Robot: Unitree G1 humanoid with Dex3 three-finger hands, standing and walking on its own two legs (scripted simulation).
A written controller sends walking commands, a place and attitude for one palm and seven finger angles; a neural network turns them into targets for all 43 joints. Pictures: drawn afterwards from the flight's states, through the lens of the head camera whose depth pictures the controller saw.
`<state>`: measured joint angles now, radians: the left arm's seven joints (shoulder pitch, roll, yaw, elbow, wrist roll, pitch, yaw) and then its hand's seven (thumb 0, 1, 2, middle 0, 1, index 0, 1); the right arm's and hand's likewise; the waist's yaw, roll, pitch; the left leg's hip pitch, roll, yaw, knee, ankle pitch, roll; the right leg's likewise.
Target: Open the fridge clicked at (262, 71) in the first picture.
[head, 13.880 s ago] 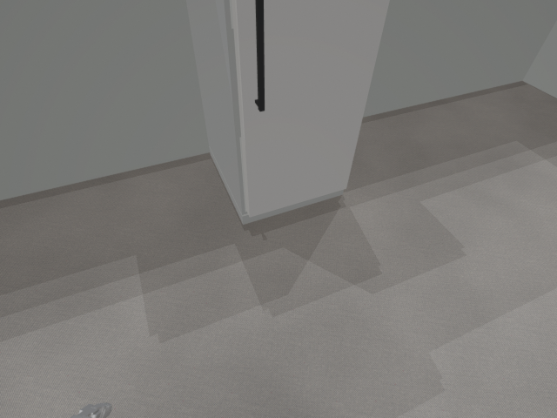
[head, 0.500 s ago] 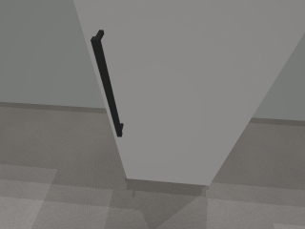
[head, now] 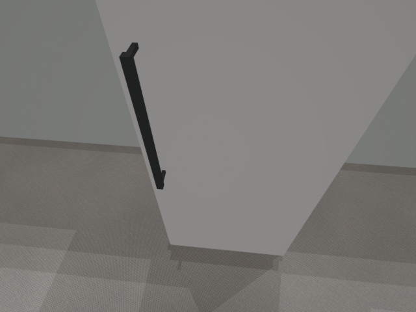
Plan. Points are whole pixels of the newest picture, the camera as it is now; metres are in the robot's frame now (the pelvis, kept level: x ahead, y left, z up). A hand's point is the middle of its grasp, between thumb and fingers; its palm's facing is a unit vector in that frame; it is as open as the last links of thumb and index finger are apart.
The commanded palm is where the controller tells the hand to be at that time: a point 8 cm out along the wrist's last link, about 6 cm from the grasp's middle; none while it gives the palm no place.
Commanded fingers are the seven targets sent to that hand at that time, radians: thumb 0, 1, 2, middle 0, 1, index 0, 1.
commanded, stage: look again from close up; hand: left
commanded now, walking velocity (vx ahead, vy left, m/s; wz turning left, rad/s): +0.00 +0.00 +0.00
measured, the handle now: (150, 132) +0.46 +0.17 +0.08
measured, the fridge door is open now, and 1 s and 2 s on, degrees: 0 0 0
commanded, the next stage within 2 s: raise the hand to about handle height in 0.28 s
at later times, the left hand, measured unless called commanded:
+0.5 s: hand out of the picture +0.13 +0.20 -0.08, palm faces +0.24 -0.95 -0.17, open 7.4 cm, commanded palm +0.10 +0.24 -0.06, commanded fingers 0.00 0.74 0.83 -0.21 -0.41 -0.21 -0.41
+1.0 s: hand (86, 298) +0.14 +0.22 +0.01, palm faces +0.00 -0.99 -0.11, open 9.8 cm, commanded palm +0.12 +0.28 -0.01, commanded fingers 0.00 0.15 0.58 -0.25 -0.78 -0.25 -0.78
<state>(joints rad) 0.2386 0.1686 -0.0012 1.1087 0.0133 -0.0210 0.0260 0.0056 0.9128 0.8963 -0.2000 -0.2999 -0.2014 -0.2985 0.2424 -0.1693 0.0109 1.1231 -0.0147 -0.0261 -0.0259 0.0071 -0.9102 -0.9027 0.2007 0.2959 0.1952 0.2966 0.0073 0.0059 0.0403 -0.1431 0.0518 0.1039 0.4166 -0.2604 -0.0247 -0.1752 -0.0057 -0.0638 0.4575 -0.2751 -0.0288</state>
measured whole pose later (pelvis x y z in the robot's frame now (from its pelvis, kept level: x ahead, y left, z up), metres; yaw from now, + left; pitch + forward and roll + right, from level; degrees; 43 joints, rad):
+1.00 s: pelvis -0.06 +0.02 -0.08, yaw +5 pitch +9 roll -3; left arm 0.32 0.25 0.14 -0.02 -0.26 -0.51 -0.34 0.01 0.38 0.67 -0.23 -0.64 -0.23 -0.64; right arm 0.17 -0.25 0.03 0.56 0.03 -0.28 -0.05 0.01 -0.90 -0.90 0.20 0.30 0.20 0.30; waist 0.05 0.03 -0.07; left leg -0.77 0.05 -0.02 1.10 -0.48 0.01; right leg -0.71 -0.05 -0.15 1.03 -0.47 -0.02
